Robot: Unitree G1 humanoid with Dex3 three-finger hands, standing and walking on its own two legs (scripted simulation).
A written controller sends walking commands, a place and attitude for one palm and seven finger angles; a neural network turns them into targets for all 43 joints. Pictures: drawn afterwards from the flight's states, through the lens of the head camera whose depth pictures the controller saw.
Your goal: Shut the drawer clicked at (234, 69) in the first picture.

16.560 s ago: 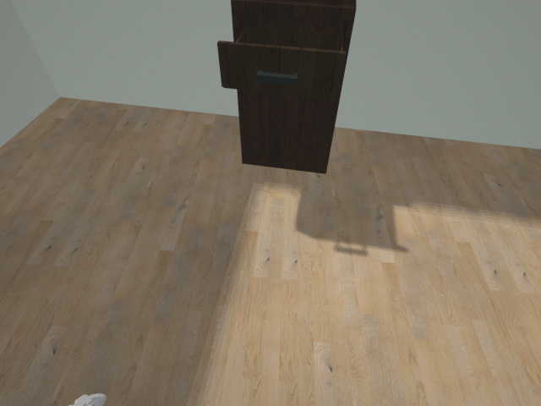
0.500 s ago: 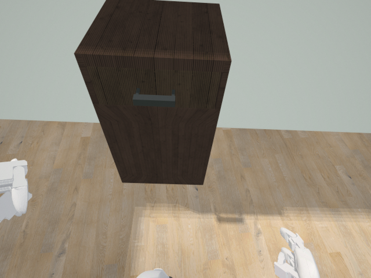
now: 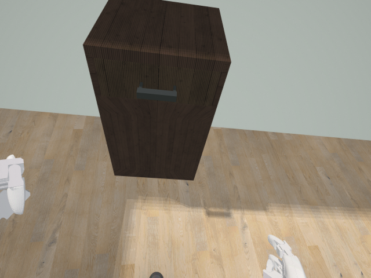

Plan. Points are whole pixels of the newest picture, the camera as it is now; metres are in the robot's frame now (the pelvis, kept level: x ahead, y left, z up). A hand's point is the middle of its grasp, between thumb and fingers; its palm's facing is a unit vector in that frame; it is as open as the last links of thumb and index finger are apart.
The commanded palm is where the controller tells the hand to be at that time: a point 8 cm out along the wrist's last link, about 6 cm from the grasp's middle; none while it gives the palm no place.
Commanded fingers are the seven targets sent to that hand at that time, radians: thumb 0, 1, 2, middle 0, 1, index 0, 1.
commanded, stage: step back with the hand held close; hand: left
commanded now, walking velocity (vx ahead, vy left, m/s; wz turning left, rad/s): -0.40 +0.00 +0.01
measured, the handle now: (157, 90) +0.72 +0.15 -0.06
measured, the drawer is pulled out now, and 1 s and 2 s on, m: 0.00 0.00 0.00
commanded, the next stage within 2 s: stop stepping back and stand still in 0.12 s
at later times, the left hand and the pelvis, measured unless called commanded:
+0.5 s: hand (28, 264) +0.12 +0.22 +0.15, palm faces +0.29 -0.85 -0.44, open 3.2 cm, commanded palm +0.05 +0.26 +0.17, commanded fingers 0.00 0.90 0.90 -1.40 -1.60 -1.40 -1.60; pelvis -0.10 -0.02 -0.01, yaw -3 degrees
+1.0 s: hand out of the picture +0.07 +0.22 +0.15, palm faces +0.33 -0.84 -0.43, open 3.2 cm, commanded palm none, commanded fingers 0.00 0.90 0.90 -1.40 -1.60 -1.40 -1.60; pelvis -0.11 -0.01 -0.01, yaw -1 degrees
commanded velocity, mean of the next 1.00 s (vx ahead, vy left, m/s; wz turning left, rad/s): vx -0.03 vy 0.01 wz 0.01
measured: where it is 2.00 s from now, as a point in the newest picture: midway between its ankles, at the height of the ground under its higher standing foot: outside the picture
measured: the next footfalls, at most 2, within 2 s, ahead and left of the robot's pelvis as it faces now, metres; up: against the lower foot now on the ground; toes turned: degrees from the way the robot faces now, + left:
right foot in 0.20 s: -0.10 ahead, -0.13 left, +0.00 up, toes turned +2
left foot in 0.34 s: +0.05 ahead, +0.06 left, +0.00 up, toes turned -4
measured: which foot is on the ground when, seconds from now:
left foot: down 0.00-0.22, up 0.24-0.32, down 0.34-1.00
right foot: up 0.00-0.18, down 0.20-1.00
